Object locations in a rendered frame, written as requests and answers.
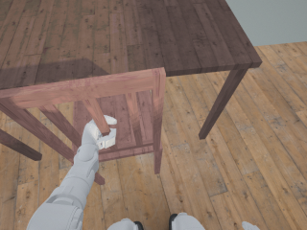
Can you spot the robot left hand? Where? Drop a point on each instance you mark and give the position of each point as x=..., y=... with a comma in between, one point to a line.
x=92, y=135

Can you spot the robot left thigh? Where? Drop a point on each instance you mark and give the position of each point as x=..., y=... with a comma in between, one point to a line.
x=123, y=225

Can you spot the robot right thigh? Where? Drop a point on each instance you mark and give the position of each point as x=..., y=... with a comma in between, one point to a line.
x=186, y=222

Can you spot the table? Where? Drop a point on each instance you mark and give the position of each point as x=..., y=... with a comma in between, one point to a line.
x=46, y=41

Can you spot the left robot forearm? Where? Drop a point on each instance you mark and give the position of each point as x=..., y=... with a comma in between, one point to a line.
x=76, y=185

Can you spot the left robot upper arm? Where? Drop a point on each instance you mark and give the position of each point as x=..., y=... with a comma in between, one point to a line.
x=52, y=216

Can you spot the chair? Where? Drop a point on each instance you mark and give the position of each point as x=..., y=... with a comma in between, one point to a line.
x=125, y=97

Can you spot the robot thigh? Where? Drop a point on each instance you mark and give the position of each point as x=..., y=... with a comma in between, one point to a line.
x=123, y=225
x=186, y=222

